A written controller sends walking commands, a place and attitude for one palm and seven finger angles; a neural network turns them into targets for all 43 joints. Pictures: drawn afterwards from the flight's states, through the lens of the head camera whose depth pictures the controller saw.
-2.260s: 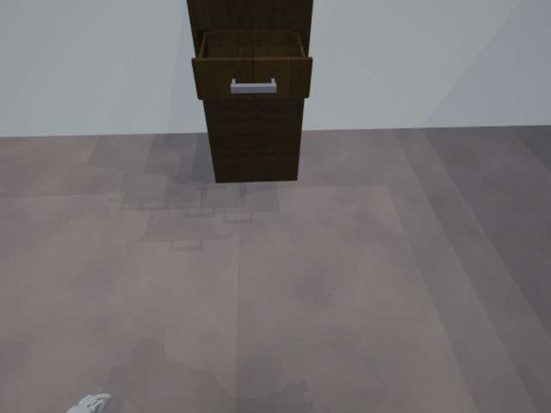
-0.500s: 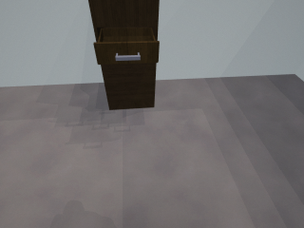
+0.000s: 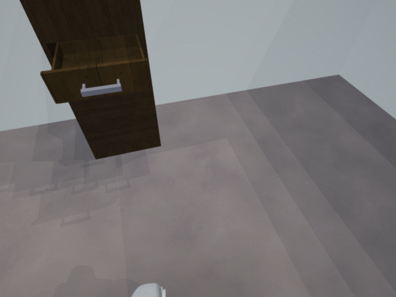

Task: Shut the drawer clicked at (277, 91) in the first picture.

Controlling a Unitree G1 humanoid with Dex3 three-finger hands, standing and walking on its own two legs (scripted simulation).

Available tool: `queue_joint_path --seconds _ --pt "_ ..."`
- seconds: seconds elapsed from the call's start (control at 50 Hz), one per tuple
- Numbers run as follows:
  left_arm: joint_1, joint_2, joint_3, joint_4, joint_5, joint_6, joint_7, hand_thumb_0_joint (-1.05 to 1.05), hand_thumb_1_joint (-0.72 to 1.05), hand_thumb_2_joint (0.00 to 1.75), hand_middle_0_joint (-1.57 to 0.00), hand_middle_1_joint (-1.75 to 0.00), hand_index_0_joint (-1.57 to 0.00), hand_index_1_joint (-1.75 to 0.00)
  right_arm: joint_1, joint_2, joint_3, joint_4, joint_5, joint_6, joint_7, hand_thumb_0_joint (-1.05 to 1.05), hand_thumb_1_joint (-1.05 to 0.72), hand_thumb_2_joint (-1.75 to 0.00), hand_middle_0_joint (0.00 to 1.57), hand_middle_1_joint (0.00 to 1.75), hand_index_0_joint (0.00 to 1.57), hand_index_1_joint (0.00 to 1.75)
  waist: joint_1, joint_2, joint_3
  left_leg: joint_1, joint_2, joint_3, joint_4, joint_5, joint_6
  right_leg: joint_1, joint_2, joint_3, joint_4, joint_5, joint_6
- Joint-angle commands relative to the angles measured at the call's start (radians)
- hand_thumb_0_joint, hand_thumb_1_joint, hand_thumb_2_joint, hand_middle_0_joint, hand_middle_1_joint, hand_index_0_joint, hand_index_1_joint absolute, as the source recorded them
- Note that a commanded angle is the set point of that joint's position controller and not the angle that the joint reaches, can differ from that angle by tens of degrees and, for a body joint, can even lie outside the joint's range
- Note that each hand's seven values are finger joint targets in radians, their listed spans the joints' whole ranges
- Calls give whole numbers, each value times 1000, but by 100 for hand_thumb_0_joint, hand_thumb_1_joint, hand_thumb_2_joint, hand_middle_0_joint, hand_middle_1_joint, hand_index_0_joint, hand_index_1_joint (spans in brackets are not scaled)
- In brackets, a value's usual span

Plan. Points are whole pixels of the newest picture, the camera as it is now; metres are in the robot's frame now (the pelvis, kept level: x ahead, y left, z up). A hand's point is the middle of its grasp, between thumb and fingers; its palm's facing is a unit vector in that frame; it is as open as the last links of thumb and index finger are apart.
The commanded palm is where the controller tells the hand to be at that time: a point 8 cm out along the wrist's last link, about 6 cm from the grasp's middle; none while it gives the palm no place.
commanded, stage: walk to a spot facing it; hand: left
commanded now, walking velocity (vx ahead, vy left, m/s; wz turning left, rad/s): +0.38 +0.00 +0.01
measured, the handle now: (101, 86) +0.84 +0.42 -0.07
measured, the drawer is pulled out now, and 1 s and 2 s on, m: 0.24 0.24 0.24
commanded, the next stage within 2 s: turn to face it in 0.42 s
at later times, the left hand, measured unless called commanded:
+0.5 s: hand (107, 264) +0.23 +0.24 -0.18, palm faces +0.00 -0.99 -0.16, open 7.4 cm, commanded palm none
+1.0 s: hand (138, 198) +0.41 +0.20 -0.16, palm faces +0.10 -0.98 -0.19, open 7.2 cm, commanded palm none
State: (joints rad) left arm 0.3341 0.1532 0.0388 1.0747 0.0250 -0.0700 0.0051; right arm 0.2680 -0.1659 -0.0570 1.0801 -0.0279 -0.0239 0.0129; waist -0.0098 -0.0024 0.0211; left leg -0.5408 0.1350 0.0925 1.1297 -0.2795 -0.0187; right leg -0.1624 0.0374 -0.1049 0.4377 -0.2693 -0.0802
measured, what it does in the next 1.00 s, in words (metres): walks ahead: left foot, then right foot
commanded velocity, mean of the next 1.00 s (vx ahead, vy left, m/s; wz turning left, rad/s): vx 0.14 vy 0.00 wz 0.15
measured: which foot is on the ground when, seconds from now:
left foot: up 0.00-0.26, down 0.28-0.72, up 0.74-1.00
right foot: down 0.00-0.28, up 0.30-0.70, down 0.72-1.00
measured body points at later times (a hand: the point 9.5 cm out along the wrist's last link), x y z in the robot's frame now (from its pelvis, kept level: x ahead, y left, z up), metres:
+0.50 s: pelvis +0.22 +0.06 +0.00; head +0.23 +0.08 +0.45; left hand +0.23 +0.30 -0.17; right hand +0.24 -0.18 -0.14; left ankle +0.24 +0.15 -0.74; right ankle +0.23 -0.07 -0.65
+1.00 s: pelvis +0.31 +0.02 -0.01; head +0.31 +0.03 +0.44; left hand +0.41 +0.25 -0.15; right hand +0.34 -0.21 -0.16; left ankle +0.30 +0.13 -0.69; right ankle +0.36 -0.09 -0.74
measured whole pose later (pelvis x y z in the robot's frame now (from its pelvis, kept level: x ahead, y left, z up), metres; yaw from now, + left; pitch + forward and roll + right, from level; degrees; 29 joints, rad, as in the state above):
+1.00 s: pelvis +0.31 +0.02 -0.01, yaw +5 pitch -1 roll +0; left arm 0.14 0.15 0.05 0.96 0.03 0.00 0.03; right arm 0.28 -0.16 -0.06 1.03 -0.02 0.05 0.01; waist -0.04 -0.01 0.02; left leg -0.43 0.09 0.11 0.96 -0.45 -0.04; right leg -0.28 -0.13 -0.29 0.53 -0.22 -0.02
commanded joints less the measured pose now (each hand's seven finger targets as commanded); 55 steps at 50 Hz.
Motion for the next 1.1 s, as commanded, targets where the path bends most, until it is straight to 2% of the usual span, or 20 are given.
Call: queue_joint_path --seconds 0.0,0.14,0.18,0.22,0.24,0.26,0.3,0.36,0.46,0.6,0.66,0.68,0.7,0.72,0.74,0.88,1.02,1.04,1.06,1.08 --pt "102 123 24 -5 -2 -22 14 0 90 90 -20 -30 -20 -30 -32 -33 -8 -75 5 -10 11 0 -90 -90 20 30 20 30 12 -64 101 -89 25 -29 -141 104 -10 -29 -275 232 -296 75 -109" --pt "155 131 31 21 4 -24 23 0 90 90 -20 -30 -20 -30 -190 -21 -3 -151 10 -33 24 0 -90 -90 20 30 20 30 51 -70 108 -29 -17 5 -421 84 28 120 -284 181 -219 334 -84" --pt "144 143 35 21 3 -22 22 0 90 90 -20 -30 -20 -30 -132 -37 -8 -135 9 -41 15 0 -90 -90 20 30 20 30 15 -62 79 103 -64 43 -496 63 49 125 -271 146 -114 517 -70" --pt "137 129 36 23 -2 -20 19 0 90 90 -20 -30 -20 -30 117 -94 -23 -59 -2 -50 -4 0 -90 -90 20 30 20 30 -88 12 -38 480 -80 25 -587 125 84 -13 -193 79 215 562 -25" --pt "170 77 34 2 -13 -17 12 0 90 90 -20 -30 -20 -30 263 -208 -49 -30 -17 -55 -17 0 -90 -90 20 30 20 30 -128 213 -161 711 163 -292 -665 120 163 -224 -77 6 522 209 26" --pt "156 51 22 -28 -18 -20 3 0 90 90 -20 -30 -20 -30 330 -265 -56 -16 -6 -49 -24 0 -90 -90 20 30 20 30 -115 342 -212 787 350 -590 -822 196 244 -407 10 44 822 -284 42" --pt "68 63 29 -36 -8 -12 5 0 90 90 -20 -30 -20 -30 172 -184 -35 -46 6 -45 -28 0 -90 -90 20 30 20 30 -63 94 -64 544 318 -449 -877 59 240 -468 -91 112 940 -185 26" --pt "88 22 30 -7 8 31 -13 0 90 90 -20 -30 -20 -30 49 -62 2 -67 5 -63 -32 0 -90 -90 20 30 20 30 20 99 72 274 213 -181 -932 101 154 -387 -150 127 859 -17 51" --pt "64 11 40 -47 9 76 -25 0 90 90 -20 -30 -20 -30 48 -81 -5 -77 10 -75 -39 0 -90 -90 20 30 20 30 50 83 45 307 191 12 -940 287 171 -425 -165 93 707 77 88" --pt "-80 15 15 -84 3 53 -10 0 90 90 -20 -30 -20 -30 138 -110 1 -23 4 -48 -36 0 -90 -90 20 30 20 30 -4 107 36 378 145 36 -806 555 178 -228 -115 -9 240 95 92" --pt "-24 57 18 -63 5 35 1 0 90 90 -20 -30 -20 -30 139 -100 5 -8 11 -32 -35 0 -90 -90 20 30 20 30 37 82 -22 340 92 3 -663 431 117 -12 -101 -25 49 211 105" --pt "24 121 31 -53 6 24 8 0 90 90 -20 -30 -20 -30 145 -74 8 -12 17 -30 -31 0 -90 -90 20 30 20 30 58 -6 -77 252 46 18 -549 259 73 138 -186 58 39 404 94" --pt "77 205 49 -42 9 17 17 0 90 90 -20 -30 -20 -30 177 -30 11 -26 22 -24 -25 0 -90 -90 20 30 20 30 66 -192 -151 93 -59 85 -352 -99 23 288 -406 243 39 644 18" --pt "113 256 56 -49 -3 26 16 0 90 90 -20 -30 -20 -30 161 -44 7 -51 28 -5 -32 0 -90 -90 20 30 20 30 81 -217 -174 83 -94 33 -136 -392 10 241 -531 303 -35 774 -85" --pt "66 227 52 -57 -5 29 24 0 90 90 -20 -30 -20 -30 124 -29 9 -52 25 8 -39 0 -90 -90 20 30 20 30 72 -182 -134 48 -71 -51 -14 -373 6 190 -515 259 -53 779 -114" --pt "-151 154 51 -143 3 56 42 0 90 90 -20 -30 -20 -30 101 -13 -10 -62 8 65 -7 0 -90 -90 20 30 20 30 -12 -129 -23 111 -30 -15 -49 -155 -24 -138 -411 0 -174 127 -26" --pt "-124 186 67 -151 4 82 36 0 90 90 -20 -30 -20 -30 51 -43 -14 -133 6 52 -2 0 -90 -90 20 30 20 30 1 -104 -15 252 -65 46 -476 -71 -13 -142 -404 -64 -16 35 9" --pt "-129 176 63 -159 -6 90 31 0 90 90 -20 -30 -20 -30 92 -70 -20 -127 5 46 -1 0 -90 -90 20 30 20 30 -26 -18 -25 341 -56 19 -618 23 -6 -199 -372 -92 96 -1 48" --pt "-122 124 56 -184 -14 98 22 0 90 90 -20 -30 -20 -30 123 -157 -38 -130 -1 37 -6 0 -90 -90 20 30 20 30 -41 257 -18 380 107 -261 -766 136 66 -330 -250 -137 302 -154 118" --pt "-194 90 41 -232 -13 101 17 0 90 90 -20 -30 -20 -30 149 -242 -53 -143 -7 33 -18 0 -90 -90 20 30 20 30 -74 396 8 371 288 -514 -881 344 190 -465 -144 -75 527 -380 158"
